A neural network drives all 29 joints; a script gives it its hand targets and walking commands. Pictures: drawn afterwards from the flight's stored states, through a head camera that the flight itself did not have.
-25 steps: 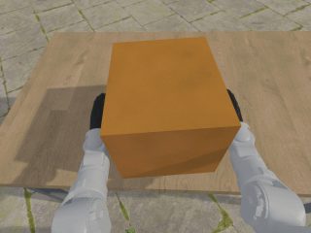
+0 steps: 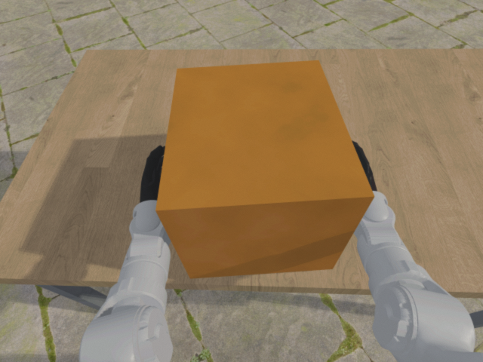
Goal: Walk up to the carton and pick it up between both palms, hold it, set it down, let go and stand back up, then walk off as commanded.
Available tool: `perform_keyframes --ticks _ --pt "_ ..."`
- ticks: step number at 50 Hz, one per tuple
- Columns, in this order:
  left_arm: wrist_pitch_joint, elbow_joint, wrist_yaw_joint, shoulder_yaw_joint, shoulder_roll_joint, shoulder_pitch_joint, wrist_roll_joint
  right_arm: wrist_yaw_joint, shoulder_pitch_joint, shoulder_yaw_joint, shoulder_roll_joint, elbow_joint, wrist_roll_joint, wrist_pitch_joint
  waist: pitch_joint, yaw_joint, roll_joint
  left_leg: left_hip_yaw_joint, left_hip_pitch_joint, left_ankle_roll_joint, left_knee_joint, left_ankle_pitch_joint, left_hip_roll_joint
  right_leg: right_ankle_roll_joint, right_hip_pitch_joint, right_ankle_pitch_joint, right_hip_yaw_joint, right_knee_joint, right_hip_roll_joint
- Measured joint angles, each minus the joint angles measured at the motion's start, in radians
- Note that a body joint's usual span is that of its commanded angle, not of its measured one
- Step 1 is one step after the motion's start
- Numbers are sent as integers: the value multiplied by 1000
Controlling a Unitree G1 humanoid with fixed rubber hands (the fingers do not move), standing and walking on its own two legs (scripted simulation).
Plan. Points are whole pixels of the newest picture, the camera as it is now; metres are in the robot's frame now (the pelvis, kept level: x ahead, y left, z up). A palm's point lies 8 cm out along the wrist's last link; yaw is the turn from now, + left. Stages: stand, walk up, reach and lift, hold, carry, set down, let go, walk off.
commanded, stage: set down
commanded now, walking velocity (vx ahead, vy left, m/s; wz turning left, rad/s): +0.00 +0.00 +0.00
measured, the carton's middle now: (254, 168) +0.46 +0.01 +0.02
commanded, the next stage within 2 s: none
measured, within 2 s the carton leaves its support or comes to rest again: rests again in 0.76 s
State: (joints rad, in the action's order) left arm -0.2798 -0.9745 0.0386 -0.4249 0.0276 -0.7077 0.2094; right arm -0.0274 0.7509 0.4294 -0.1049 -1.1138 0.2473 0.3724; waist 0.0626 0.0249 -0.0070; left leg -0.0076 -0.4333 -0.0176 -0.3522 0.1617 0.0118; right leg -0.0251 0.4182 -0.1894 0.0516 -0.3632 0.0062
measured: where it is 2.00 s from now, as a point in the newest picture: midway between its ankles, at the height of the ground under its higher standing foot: outside the picture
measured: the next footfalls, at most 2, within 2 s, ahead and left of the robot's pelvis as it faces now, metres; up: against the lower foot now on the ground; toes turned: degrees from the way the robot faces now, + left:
none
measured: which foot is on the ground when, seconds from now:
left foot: down 0.00-1.00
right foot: down 0.00-1.00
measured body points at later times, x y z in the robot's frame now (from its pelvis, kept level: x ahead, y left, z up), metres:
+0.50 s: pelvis +0.00 +0.00 +0.00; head +0.09 +0.00 +0.44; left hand +0.42 +0.19 +0.03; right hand +0.43 -0.18 +0.03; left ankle -0.01 +0.13 -0.74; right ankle -0.02 -0.10 -0.74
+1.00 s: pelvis -0.01 +0.02 -0.01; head +0.10 +0.02 +0.43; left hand +0.42 +0.20 +0.00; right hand +0.44 -0.17 +0.01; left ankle -0.01 +0.13 -0.74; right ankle -0.02 -0.10 -0.74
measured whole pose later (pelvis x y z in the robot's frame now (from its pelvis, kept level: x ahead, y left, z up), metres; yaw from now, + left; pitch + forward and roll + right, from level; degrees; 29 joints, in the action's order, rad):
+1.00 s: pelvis -0.01 +0.02 -0.01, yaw -1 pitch +25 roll -1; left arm -0.35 -1.22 0.15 -0.07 0.12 -0.83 -0.11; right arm -0.02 0.92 0.16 -0.26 -1.40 -0.17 0.36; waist 0.22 0.05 -0.01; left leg -0.01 -0.71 -0.02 -0.44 0.15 0.02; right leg -0.02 0.66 -0.14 0.05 -0.36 0.01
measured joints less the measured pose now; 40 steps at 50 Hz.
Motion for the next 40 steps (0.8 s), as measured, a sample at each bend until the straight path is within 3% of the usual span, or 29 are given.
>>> perform_keyframes --ticks 23,28,33,40 --pt "-13 -7 -5 -30 -8 -3 29 -9 3 16 0 0 21 -6 0 0 0 0 0 2 0 1 0 0 0 0 0 0 0" --pt "-14 -54 27 1 5 -15 6 -8 22 16 -14 -47 15 -8 0 0 0 0 -3 1 0 0 0 0 3 0 0 0 0" --pt "-18 -130 59 91 43 -43 -82 -5 46 -37 -35 -124 -99 -44 16 0 0 1 -49 1 -9 -4 1 0 44 9 0 0 1" --pt "-66 -228 88 209 70 -86 -230 7 69 -182 -79 -185 -263 -27 103 8 0 1 -198 -3 -56 -6 4 3 172 33 0 0 4"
